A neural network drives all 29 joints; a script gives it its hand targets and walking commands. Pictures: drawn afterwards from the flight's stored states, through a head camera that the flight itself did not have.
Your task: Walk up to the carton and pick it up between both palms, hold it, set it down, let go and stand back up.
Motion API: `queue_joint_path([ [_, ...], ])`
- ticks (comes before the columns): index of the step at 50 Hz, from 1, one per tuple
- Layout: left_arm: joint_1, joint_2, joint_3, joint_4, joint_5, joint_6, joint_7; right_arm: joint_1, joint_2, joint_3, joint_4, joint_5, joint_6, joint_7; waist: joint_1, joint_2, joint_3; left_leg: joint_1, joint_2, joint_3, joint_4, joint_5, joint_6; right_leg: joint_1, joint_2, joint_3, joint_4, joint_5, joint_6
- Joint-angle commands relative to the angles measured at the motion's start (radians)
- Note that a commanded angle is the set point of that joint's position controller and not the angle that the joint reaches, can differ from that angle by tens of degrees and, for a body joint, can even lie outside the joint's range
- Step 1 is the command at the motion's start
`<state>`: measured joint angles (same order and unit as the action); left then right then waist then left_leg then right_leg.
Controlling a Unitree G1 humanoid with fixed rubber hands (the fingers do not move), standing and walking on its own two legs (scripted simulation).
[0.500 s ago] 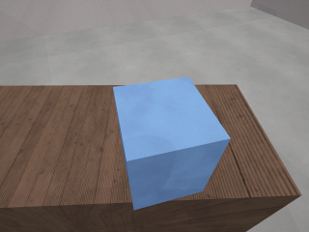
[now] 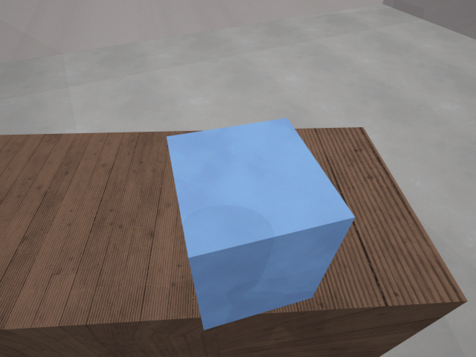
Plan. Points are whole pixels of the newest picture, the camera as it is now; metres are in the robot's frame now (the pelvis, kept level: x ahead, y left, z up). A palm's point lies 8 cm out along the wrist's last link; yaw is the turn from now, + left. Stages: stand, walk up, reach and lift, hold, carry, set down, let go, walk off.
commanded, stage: walk up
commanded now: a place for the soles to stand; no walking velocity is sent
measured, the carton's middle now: (245, 224) +0.33 -0.01 +0.07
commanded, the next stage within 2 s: reach and lift in 0.08 s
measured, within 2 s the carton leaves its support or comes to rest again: neither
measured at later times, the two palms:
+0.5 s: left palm out of the picture +0.09 +0.22 -0.09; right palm out of the picture +0.12 -0.28 -0.07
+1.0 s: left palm out of the picture +0.08 +0.20 -0.03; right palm out of the picture +0.08 -0.26 -0.03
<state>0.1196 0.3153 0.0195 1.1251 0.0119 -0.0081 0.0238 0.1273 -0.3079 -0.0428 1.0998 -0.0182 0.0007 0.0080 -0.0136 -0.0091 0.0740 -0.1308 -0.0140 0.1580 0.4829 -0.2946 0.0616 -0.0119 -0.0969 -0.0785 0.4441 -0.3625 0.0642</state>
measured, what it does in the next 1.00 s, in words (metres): shifts its weight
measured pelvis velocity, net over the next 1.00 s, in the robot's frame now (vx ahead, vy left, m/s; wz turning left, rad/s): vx -0.08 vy -0.05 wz -0.02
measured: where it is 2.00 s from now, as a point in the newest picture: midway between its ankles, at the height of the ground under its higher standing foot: outside the picture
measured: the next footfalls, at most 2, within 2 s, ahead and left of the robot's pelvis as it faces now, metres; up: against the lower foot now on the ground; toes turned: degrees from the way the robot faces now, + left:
none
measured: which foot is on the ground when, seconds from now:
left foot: down 0.00-1.00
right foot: down 0.00-1.00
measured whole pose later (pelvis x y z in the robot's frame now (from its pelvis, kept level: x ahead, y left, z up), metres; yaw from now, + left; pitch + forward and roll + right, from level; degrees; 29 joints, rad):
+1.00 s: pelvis -0.08 -0.05 +0.01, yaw -1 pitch -6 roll +1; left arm 0.28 0.28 0.06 0.11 -0.10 0.44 0.05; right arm 0.33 -0.15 0.00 0.19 0.06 0.21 -0.01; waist 0.04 -0.06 0.11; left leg -0.14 0.05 0.12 0.35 -0.10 -0.01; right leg -0.09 0.00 -0.05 0.44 -0.25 -0.03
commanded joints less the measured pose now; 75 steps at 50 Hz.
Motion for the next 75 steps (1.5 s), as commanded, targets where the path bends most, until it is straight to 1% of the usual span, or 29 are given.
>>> queue_joint_path([
  [1, -0.032, 0.229, 0.047, -0.078, 0.001, -0.024, 0.015, -0.035, -0.246, -0.045, -0.082, 0.002, -0.028, -0.017, 0.002, 0.011, -0.088, 0.104, 0.165, -0.184, -0.097, 0.463, 0.014, -0.106, -0.04, 0.024, -0.034, 0.402, -0.07],
  [4, -0.027, 0.232, 0.049, -0.08, 0.0, -0.024, 0.015, -0.042, -0.251, -0.046, -0.089, 0.001, -0.026, -0.017, 0.005, 0.008, -0.085, 0.087, 0.162, -0.181, -0.086, 0.449, 0.015, -0.096, -0.043, 0.029, -0.038, 0.405, -0.072],
  [5, -0.378, 0.175, 0.05, -0.431, -0.048, 0.18, 0.014, -0.393, -0.147, -0.076, -0.105, -0.045, -0.197, 0.023, -0.017, 0.045, -0.061, -0.026, 0.094, -0.15, 0.061, 0.588, -0.143, -0.475, 0.135, -0.082, 0.069, 0.247, -0.12],
  [6, -0.417, 0.151, 0.068, -0.516, -0.028, 0.27, 0.016, -0.416, -0.174, -0.07, -0.126, -0.047, -0.185, 0.05, 0.001, 0.032, -0.074, -0.003, 0.091, -0.164, 0.129, 0.611, -0.15, -0.445, 0.144, -0.064, 0.083, 0.269, -0.137],
  [7, -0.341, 0.146, 0.068, -0.572, -0.036, 0.352, 0.01, -0.345, -0.19, -0.082, -0.144, -0.036, -0.173, 0.065, -0.015, 0.007, -0.157, 0.083, 0.088, -0.188, 0.191, 0.701, -0.158, -0.464, 0.155, -0.074, 0.098, 0.347, -0.127],
  [8, -0.291, 0.151, 0.084, -0.632, -0.032, 0.416, -0.005, -0.307, -0.212, -0.082, -0.155, -0.016, -0.156, 0.069, -0.024, 0.008, -0.222, 0.134, 0.085, -0.196, 0.226, 0.73, -0.153, -0.461, 0.151, -0.068, 0.1, 0.403, -0.116],
  [9, -0.256, 0.155, 0.094, -0.681, -0.027, 0.448, -0.018, -0.274, -0.225, -0.083, -0.168, -0.001, -0.148, 0.064, -0.036, 0.004, -0.293, 0.181, 0.086, -0.194, 0.241, 0.74, -0.147, -0.454, 0.149, -0.069, 0.101, 0.461, -0.102],
  [12, -0.104, 0.174, 0.126, -0.791, 0.016, 0.501, -0.038, -0.185, -0.251, -0.084, -0.215, 0.035, -0.146, 0.048, -0.025, 0.031, -0.434, 0.295, 0.071, -0.178, 0.243, 0.83, -0.14, -0.417, 0.164, -0.078, 0.107, 0.587, -0.072],
  [14, -0.008, 0.167, 0.153, -0.852, 0.051, 0.509, -0.032, -0.143, -0.251, -0.072, -0.234, 0.052, -0.154, 0.039, -0.005, 0.049, -0.446, 0.348, 0.064, -0.175, 0.213, 0.863, -0.141, -0.369, 0.17, -0.081, 0.095, 0.604, -0.064],
  [16, 0.055, 0.148, 0.167, -0.896, 0.083, 0.511, -0.021, -0.095, -0.238, -0.058, -0.271, 0.057, -0.148, 0.043, 0.02, 0.091, -0.403, 0.336, 0.056, -0.157, 0.131, 0.777, -0.147, -0.266, 0.169, -0.075, 0.048, 0.527, -0.075],
  [17, 0.069, 0.149, 0.171, -0.922, 0.089, 0.505, -0.017, -0.083, -0.212, -0.049, -0.318, 0.065, -0.147, 0.036, 0.035, 0.086, -0.386, 0.332, 0.041, -0.145, 0.098, 0.745, -0.141, -0.226, 0.168, -0.064, 0.019, 0.545, -0.069],
  [18, 0.072, 0.147, 0.182, -0.914, 0.091, 0.494, -0.021, -0.078, -0.184, -0.031, -0.352, 0.068, -0.142, 0.031, 0.045, 0.056, -0.357, 0.304, 0.025, -0.132, 0.061, 0.63, -0.122, -0.209, 0.162, -0.038, -0.011, 0.55, -0.059],
  [19, 0.056, 0.164, 0.193, -0.896, 0.091, 0.486, -0.022, -0.074, -0.165, -0.008, -0.377, 0.072, -0.128, 0.022, 0.059, -0.005, -0.33, 0.214, 0.009, -0.095, 0.031, 0.49, -0.099, -0.13, 0.136, -0.009, -0.018, 0.623, -0.04],
  [20, 0.056, 0.162, 0.188, -0.906, 0.085, 0.476, -0.019, -0.051, -0.141, -0.003, -0.381, 0.076, -0.117, 0.009, 0.033, 0.005, -0.285, 0.165, -0.002, -0.093, 0.005, 0.462, -0.096, -0.083, 0.127, -0.005, -0.011, 0.677, -0.036],
  [21, 0.046, 0.16, 0.18, -0.93, 0.076, 0.466, -0.017, -0.042, -0.125, -0.006, -0.388, 0.08, -0.112, 0.005, 0.015, 0.032, -0.253, 0.155, -0.003, -0.096, -0.011, 0.451, -0.097, -0.084, 0.123, -0.002, -0.018, 0.671, -0.034],
  [26, -0.038, 0.164, 0.135, -1.051, 0.026, 0.418, -0.002, -0.006, -0.044, -0.015, -0.549, 0.059, -0.071, -0.008, -0.002, 0.095, -0.159, 0.144, -0.003, -0.071, -0.069, 0.286, -0.093, -0.158, 0.095, 0.044, -0.104, 0.421, -0.036],
  [29, -0.068, 0.179, 0.122, -1.092, -0.005, 0.399, 0.009, 0.004, 0.004, -0.014, -0.664, 0.039, -0.031, -0.019, 0.011, 0.082, -0.094, 0.079, 0.001, -0.047, -0.112, 0.152, -0.08, -0.181, 0.07, 0.073, -0.136, 0.246, -0.029],
  [32, -0.058, 0.181, 0.118, -1.122, -0.033, 0.393, 0.016, 0.032, 0.04, -0.015, -0.781, 0.034, 0.005, -0.032, 0.02, 0.066, -0.07, 0.048, 0.003, -0.028, -0.134, 0.107, -0.075, -0.186, 0.06, 0.09, -0.155, 0.173, -0.028],
  [37, -0.018, 0.179, 0.12, -1.146, -0.065, 0.398, 0.025, 0.056, 0.044, -0.025, -0.933, 0.035, 0.062, -0.039, 0.038, 0.051, -0.048, 0.045, 0.008, -0.015, -0.162, 0.094, -0.071, -0.204, 0.06, 0.083, -0.177, 0.078, -0.033],
  [40, 0.023, 0.177, 0.125, -1.142, -0.08, 0.404, 0.025, 0.066, 0.034, -0.026, -1.017, 0.036, 0.096, -0.042, 0.059, 0.005, -0.048, 0.055, 0.012, -0.013, -0.173, 0.096, -0.063, -0.208, 0.064, 0.079, -0.187, 0.055, -0.035],
  [42, 0.045, 0.161, 0.121, -1.158, -0.089, 0.408, 0.029, 0.075, 0.027, -0.029, -1.061, 0.043, 0.117, -0.039, 0.067, -0.003, -0.051, 0.064, 0.016, -0.019, -0.182, 0.106, -0.061, -0.207, 0.065, 0.079, -0.191, 0.054, -0.039],
  [47, 0.086, 0.123, 0.123, -1.222, -0.102, 0.405, 0.039, 0.103, 0.027, -0.016, -1.14, 0.073, 0.153, -0.028, 0.069, -0.019, -0.056, 0.113, 0.018, -0.037, -0.186, 0.116, -0.055, -0.26, 0.057, 0.092, -0.208, 0.035, -0.055],
  [49, 0.09, 0.105, 0.123, -1.258, -0.109, 0.4, 0.045, 0.111, 0.031, -0.016, -1.162, 0.09, 0.161, -0.024, 0.065, -0.004, -0.069, 0.132, 0.019, -0.045, -0.193, 0.125, -0.056, -0.269, 0.061, 0.094, -0.211, 0.044, -0.057],
  [50, 0.092, 0.1, 0.122, -1.272, -0.112, 0.397, 0.049, 0.109, 0.033, -0.014, -1.18, 0.099, 0.162, -0.021, 0.071, 0.0, -0.071, 0.129, 0.02, -0.046, -0.199, 0.124, -0.056, -0.266, 0.064, 0.097, -0.21, 0.047, -0.055],
  [57, 0.091, 0.054, 0.094, -1.404, -0.135, 0.359, 0.091, 0.127, 0.03, -0.027, -1.247, 0.14, 0.167, -0.002, 0.062, 0.042, -0.101, 0.165, 0.031, -0.076, -0.206, 0.115, -0.063, -0.292, 0.076, 0.105, -0.204, 0.066, -0.075],
  [58, 0.096, 0.045, 0.091, -1.419, -0.132, 0.357, 0.099, 0.127, 0.031, -0.028, -1.254, 0.145, 0.163, 0.0, 0.072, 0.057, -0.103, 0.158, 0.032, -0.078, -0.21, 0.126, -0.066, -0.281, 0.082, 0.105, -0.198, 0.083, -0.075],
  [62, 0.12, 0.024, 0.071, -1.483, -0.139, 0.34, 0.121, 0.143, 0.012, -0.049, -1.286, 0.168, 0.142, -0.002, 0.069, 0.075, -0.128, 0.189, 0.037, -0.09, -0.197, 0.189, -0.08, -0.275, 0.095, 0.102, -0.193, 0.137, -0.08],
  [69, 0.173, -0.021, 0.021, -1.586, -0.149, 0.335, 0.15, 0.168, -0.027, -0.072, -1.365, 0.212, 0.119, -0.008, 0.073, 0.06, -0.14, 0.235, 0.052, -0.119, -0.198, 0.255, -0.095, -0.277, 0.119, 0.096, -0.202, 0.16, -0.09],
  [75, 0.203, -0.048, 0.003, -1.649, -0.151, 0.339, 0.164, 0.185, -0.042, -0.056, -1.438, 0.25, 0.113, -0.009, 0.093, 0.02, -0.128, 0.251, 0.057, -0.133, -0.209, 0.276, -0.089, -0.29, 0.128, 0.104, -0.217, 0.144, -0.095],
])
